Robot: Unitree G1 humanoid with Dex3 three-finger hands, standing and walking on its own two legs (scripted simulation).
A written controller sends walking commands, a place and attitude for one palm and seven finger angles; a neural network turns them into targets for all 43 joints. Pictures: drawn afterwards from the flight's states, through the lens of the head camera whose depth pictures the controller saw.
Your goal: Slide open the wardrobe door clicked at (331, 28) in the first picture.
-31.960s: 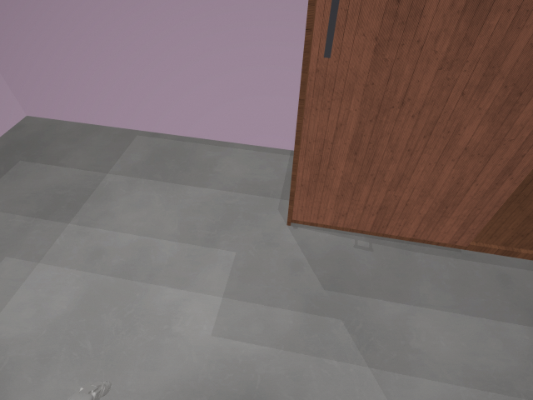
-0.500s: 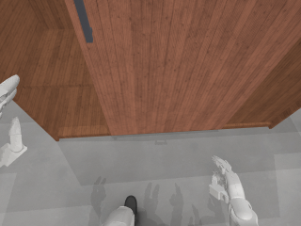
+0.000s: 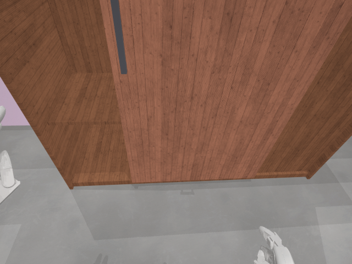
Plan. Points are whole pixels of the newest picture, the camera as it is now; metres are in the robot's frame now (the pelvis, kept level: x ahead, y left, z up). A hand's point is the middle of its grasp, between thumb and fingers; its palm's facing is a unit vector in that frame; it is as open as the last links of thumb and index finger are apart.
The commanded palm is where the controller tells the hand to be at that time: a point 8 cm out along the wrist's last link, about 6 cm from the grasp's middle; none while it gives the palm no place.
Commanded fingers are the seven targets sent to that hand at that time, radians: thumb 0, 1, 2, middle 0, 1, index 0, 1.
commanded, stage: stop stepping back and stand still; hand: left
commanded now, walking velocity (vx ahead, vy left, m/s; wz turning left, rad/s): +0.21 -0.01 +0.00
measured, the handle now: (120, 35) +0.70 +0.21 +0.20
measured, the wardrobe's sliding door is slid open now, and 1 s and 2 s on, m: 0.37 0.37 0.37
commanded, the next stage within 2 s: let the arm hang, fingers relaxed in 1.22 s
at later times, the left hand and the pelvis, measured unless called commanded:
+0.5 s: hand out of the picture +0.21 +0.32 +0.19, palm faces +0.47 -0.72 -0.51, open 7.4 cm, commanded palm +0.13 +0.34 +0.18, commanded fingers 0.00 0.90 0.90 -0.20 -0.30 -0.20 -0.30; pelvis +0.00 +0.04 +0.00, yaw +2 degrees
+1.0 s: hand out of the picture +0.19 +0.34 +0.16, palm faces +0.45 -0.77 -0.45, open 7.4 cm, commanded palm +0.13 +0.36 +0.18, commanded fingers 0.00 0.90 0.90 -0.20 -0.30 -0.20 -0.30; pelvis -0.01 +0.06 +0.01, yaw +1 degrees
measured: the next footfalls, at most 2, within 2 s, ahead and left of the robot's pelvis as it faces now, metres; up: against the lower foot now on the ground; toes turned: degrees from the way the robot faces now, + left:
left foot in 0.28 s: +0.06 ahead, +0.16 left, +0.00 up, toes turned +7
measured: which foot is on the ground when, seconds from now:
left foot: down 0.00-0.04, up 0.06-0.26, down 0.28-1.00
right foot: down 0.00-1.00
